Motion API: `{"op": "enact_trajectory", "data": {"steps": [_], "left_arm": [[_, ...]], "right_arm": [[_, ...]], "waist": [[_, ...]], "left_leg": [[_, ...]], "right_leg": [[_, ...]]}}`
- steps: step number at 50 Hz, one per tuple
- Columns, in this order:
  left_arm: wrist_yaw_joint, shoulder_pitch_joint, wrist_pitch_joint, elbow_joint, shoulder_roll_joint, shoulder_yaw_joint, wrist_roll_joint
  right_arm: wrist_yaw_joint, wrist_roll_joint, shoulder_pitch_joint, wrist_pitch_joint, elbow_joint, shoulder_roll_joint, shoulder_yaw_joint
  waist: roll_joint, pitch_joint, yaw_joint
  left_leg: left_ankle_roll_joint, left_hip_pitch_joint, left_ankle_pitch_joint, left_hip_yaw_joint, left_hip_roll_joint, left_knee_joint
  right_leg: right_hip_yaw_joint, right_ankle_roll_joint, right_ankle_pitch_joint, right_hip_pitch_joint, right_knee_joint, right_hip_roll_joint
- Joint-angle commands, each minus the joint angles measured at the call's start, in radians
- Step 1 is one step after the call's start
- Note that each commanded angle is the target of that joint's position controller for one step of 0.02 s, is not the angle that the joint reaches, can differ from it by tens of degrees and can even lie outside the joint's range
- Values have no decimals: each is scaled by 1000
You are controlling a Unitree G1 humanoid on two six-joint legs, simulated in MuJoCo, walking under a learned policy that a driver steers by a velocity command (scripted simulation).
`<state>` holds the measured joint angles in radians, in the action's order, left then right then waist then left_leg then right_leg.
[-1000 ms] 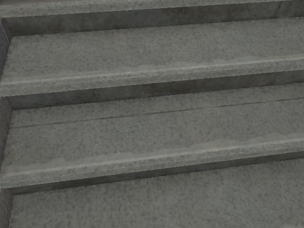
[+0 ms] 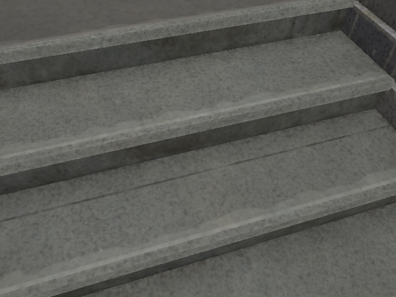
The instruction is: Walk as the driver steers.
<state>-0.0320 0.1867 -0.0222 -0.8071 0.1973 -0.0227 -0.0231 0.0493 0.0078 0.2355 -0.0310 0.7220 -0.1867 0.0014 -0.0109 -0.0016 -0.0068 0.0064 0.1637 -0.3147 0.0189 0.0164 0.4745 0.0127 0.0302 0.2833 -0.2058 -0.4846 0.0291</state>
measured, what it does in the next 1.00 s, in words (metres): stands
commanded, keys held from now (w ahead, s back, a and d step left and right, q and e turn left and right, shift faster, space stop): no key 0.72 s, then w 0.28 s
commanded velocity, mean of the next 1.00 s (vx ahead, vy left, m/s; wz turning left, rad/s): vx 0.06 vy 0.00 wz -0.01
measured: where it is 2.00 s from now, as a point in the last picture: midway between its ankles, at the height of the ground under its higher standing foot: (210, 253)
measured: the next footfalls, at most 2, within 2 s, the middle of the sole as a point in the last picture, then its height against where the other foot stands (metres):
left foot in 1.42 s outside the picture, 0.15 m higher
right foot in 1.92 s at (231, 195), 0.15 m higher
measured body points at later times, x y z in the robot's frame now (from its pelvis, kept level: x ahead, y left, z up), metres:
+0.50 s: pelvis -0.02 +0.01 +0.01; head -0.03 +0.02 +0.45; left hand -0.03 +0.24 -0.15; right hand -0.01 -0.22 -0.14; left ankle -0.04 +0.12 -0.74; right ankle -0.02 -0.10 -0.74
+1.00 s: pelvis +0.03 -0.02 -0.01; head +0.02 -0.03 +0.44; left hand +0.03 +0.22 -0.15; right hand -0.05 -0.25 -0.17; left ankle -0.04 +0.12 -0.73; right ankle +0.01 -0.10 -0.74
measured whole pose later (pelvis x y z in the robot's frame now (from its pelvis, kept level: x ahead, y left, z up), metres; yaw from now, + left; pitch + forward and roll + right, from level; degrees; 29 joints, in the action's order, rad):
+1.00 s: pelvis +0.03 -0.02 -0.01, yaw +1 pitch +1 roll +0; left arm -0.03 0.39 -0.06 -0.96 0.17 -0.05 -0.02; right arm 0.04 0.00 0.51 -0.02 1.09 -0.16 -0.05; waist 0.03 0.05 -0.01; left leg -0.09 0.20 -0.42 -0.02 0.02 0.62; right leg 0.10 0.07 0.30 -0.24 -0.53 0.02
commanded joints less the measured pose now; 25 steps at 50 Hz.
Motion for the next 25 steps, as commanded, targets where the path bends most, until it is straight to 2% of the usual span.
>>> {"op": "enact_trajectory", "data": {"steps": [1,7,8,11,12,14,16,17,25], "left_arm": [[-8,28,-7,31,88,-21,-2],[-11,88,-6,-23,84,-21,-2],[-13,94,-5,-36,69,-19,7],[-19,123,-2,-75,74,-19,7],[-19,146,0,-90,71,-20,10],[-24,153,5,-107,67,-20,5],[-26,162,7,-125,64,-19,6],[-27,168,8,-134,63,-21,-1],[-28,218,8,-185,37,-16,4]], "right_arm": [[5,6,69,-1,-5,-83,-23],[4,7,84,-1,72,-82,-23],[-1,5,78,2,79,-92,-28],[-3,1,83,6,111,-71,-24],[-4,6,93,6,126,-66,-24],[5,-1,105,14,153,-73,-28],[11,2,116,20,169,-65,-26],[17,0,117,22,171,-56,-26],[23,-1,168,20,235,-29,-19]], "waist": [[10,25,10],[12,-6,3],[7,0,4],[14,-13,7],[11,-18,4],[11,-45,2],[9,-69,6],[12,-62,12],[24,-88,9]], "left_leg": [[-49,-45,367,-49,84,-67],[-55,-47,299,-56,84,-118],[-53,-56,303,-61,85,-132],[-53,-59,268,-59,79,-135],[-51,-54,238,-65,82,-142],[-47,-27,156,-62,74,-135],[-51,-14,99,-72,74,-139],[-58,-21,84,-84,80,-145],[-70,15,54,-101,84,-153]], "right_leg": [[-80,1,-353,26,91,-106],[-80,4,-280,36,148,-114],[-74,7,-251,27,140,-112],[-74,9,-202,11,152,-112],[-68,10,-162,9,161,-107],[-67,5,-99,-13,173,-108],[-68,6,-59,-46,185,-105],[-59,7,-53,-57,172,-98],[-59,11,-63,-64,175,-100]]}}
